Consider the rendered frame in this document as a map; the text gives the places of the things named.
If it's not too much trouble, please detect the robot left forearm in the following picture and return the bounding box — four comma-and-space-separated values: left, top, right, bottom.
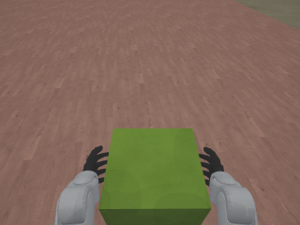
54, 171, 99, 225

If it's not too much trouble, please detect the robot left hand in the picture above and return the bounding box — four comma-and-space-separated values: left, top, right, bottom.
82, 145, 109, 184

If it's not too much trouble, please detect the robot right forearm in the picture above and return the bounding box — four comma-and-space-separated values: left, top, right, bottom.
209, 171, 259, 225

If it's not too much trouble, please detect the robot right hand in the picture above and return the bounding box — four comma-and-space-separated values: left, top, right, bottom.
199, 147, 224, 187

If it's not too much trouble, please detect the carton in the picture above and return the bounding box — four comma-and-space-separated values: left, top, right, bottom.
98, 128, 212, 225

